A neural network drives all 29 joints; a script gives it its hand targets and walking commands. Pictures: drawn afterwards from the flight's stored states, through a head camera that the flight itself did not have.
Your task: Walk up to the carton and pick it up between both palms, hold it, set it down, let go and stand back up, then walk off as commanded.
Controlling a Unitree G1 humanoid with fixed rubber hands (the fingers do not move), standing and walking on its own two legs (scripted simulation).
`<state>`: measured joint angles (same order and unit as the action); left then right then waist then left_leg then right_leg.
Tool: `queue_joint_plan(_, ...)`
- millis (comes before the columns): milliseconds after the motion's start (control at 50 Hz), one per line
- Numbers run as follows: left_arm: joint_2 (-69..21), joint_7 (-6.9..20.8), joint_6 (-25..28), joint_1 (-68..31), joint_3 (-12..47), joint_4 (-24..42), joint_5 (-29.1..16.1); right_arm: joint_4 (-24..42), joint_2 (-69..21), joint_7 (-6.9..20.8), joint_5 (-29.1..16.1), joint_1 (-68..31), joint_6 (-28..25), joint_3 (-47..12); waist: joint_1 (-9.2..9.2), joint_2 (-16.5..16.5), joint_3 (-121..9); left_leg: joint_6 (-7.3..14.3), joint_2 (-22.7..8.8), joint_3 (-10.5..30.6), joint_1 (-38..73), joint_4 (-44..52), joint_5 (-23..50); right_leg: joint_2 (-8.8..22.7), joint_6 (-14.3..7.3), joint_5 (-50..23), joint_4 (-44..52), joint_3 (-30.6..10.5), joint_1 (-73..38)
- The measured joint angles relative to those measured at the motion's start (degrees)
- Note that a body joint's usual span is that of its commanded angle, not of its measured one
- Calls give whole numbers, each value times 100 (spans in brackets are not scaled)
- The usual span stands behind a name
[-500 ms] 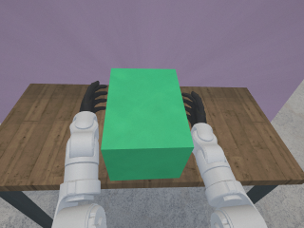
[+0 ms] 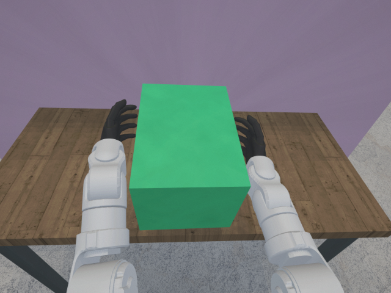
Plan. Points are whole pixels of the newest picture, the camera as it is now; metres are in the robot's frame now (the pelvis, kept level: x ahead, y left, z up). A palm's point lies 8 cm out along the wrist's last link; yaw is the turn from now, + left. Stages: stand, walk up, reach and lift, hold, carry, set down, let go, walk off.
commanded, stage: hold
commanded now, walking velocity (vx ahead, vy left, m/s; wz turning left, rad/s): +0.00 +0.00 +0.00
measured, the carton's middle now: (185, 154) +0.39 +0.03 +0.09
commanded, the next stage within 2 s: none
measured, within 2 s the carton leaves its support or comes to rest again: neither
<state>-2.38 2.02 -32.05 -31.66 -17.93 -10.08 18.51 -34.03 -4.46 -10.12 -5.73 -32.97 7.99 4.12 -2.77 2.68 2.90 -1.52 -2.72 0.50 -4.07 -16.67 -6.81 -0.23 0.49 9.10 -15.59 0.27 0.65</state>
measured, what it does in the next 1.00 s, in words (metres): stands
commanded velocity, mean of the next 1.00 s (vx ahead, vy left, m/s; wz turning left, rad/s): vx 0.00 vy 0.00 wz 0.00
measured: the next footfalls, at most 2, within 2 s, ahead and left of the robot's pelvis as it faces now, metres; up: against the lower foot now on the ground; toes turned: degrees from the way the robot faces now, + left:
none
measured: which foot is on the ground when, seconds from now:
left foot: down 0.00-1.00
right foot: down 0.00-1.00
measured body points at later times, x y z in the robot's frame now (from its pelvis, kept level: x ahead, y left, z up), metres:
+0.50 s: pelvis +0.00 +0.00 +0.00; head -0.04 +0.02 +0.45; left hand +0.37 +0.17 +0.17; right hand +0.37 -0.12 +0.14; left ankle +0.03 +0.14 -0.75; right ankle +0.00 -0.12 -0.75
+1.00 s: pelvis +0.00 +0.00 +0.00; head -0.04 +0.02 +0.45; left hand +0.37 +0.17 +0.17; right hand +0.37 -0.12 +0.14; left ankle +0.03 +0.14 -0.75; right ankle +0.00 -0.12 -0.75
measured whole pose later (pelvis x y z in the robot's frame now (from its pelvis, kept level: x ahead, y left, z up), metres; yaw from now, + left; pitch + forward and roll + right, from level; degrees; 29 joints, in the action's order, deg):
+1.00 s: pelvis +0.00 +0.00 +0.00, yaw +0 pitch -8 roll +0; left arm -2.4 2.3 -38.1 -31.7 -17.6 -5.7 18.5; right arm -30.1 -4.1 -10.5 -7.2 -32.9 13.2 3.2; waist -3.3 2.7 3.0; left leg -1.5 -2.7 0.5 -1.8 -16.6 -6.8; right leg -0.2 0.5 9.1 -15.6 0.3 -1.6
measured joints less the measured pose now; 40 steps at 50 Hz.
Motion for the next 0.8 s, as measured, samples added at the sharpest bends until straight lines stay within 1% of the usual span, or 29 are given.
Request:
queue_joint_plan(100,0,2,-88,1,37,229,0,213,21,-16,-75,1,64,-42,0,0,-1,0,0,0,60,0,0,0,0,0,0,0,-60)
queue_joint_plan(240,0,1,-299,3,36,196,0,217,28,-17,-76,3,301,-42,0,0,7,0,0,0,165,1,0,0,0,0,0,1,-164)
queue_joint_plan(520,0,1,-426,-1,37,256,0,223,28,-13,-76,3,365,-57,-23,0,9,0,0,0,204,2,0,0,0,0,0,2,-203)
queue_joint_plan(660,0,21,-507,-1,37,447,0,370,28,-31,-141,2,397,-87,-52,0,8,0,0,0,215,2,0,0,0,0,0,2,-214)
queue_joint_plan(800,0,26,-599,0,37,444,0,388,30,-35,-143,3,504,-87,-54,0,9,0,0,0,231,2,0,0,0,0,0,2,-230)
